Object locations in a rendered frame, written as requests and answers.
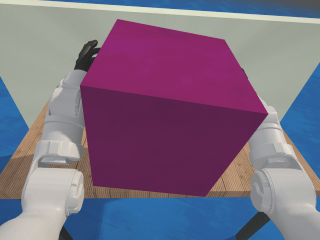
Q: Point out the robot right upper arm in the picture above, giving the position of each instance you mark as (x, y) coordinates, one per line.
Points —
(287, 197)

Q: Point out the right robot forearm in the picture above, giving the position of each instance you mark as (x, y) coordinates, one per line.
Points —
(268, 146)

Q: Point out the robot left hand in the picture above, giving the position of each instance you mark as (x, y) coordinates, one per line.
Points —
(85, 58)

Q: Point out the robot left upper arm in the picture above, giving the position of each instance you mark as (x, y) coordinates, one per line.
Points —
(51, 195)

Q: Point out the carton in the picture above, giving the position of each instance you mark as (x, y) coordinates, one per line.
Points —
(165, 111)

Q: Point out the left robot forearm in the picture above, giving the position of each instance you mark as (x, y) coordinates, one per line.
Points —
(63, 127)

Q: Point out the table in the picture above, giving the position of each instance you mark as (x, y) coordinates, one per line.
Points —
(234, 182)

